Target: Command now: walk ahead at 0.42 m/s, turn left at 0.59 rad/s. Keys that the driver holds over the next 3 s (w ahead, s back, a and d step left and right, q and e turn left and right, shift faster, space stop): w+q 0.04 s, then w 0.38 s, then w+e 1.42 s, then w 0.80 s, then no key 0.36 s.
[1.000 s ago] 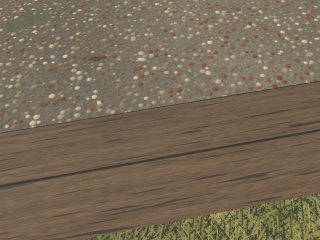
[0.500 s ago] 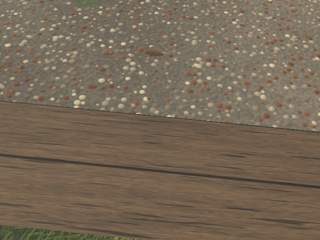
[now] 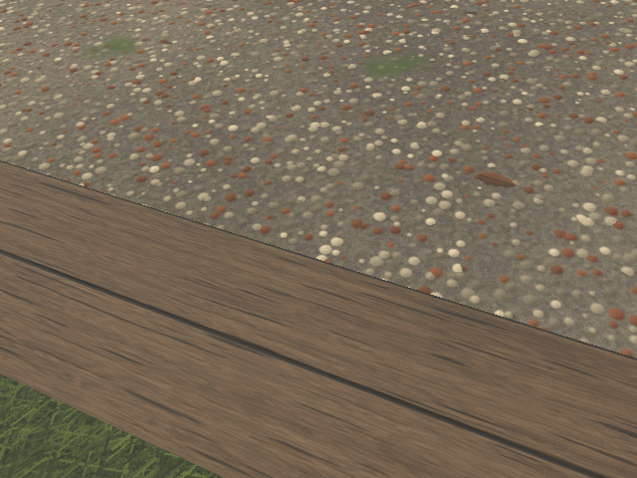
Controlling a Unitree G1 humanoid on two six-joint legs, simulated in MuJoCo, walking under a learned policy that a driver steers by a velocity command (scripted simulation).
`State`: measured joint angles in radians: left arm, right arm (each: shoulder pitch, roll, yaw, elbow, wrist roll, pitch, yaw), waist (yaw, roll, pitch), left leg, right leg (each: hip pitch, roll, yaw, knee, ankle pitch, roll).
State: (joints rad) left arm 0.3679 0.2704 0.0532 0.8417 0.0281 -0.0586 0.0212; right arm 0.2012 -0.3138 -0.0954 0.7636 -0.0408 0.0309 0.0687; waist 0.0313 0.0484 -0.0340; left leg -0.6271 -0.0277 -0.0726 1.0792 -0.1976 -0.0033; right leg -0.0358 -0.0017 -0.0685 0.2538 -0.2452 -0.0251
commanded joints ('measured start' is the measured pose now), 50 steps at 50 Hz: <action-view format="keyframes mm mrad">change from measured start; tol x32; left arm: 1 48 125 30 -30 2 -25 -9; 33 -336 7 -17 -103 4 17 -79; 39 105 139 44 8 27 8 -46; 50 -33 152 49 -17 -25 -1 -22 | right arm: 1 -153 -35 4 -98 -1 -13 14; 9 -257 0 39 -145 -9 -33 17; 14 302 -231 -30 16 2 -66 -48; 50 8 -8 65 -36 -8 -62 -62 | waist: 1 45 -149 149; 14 -166 176 -333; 26 -29 13 132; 41 95 -158 -287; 50 -54 -64 59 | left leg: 1 -235 38 13 -52 28 -15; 12 640 -47 174 -585 0 156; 14 1021 451 -637 -786 -107 306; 20 513 217 -108 -874 278 210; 32 627 227 155 -978 492 154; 37 785 256 230 -587 1117 109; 39 540 215 259 -106 790 88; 40 101 13 242 324 -121 31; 41 -48 -39 37 448 -294 33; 50 48 124 66 -60 -30 -45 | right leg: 1 81 -244 150 -146 -20 -119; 11 37 -252 -65 226 866 -92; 14 -580 -1 -19 1021 -262 -8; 15 -651 -53 96 1082 -195 -24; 38 -221 107 -70 289 72 -165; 41 385 -333 819 94 153 -445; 50 -211 -101 336 -50 345 -273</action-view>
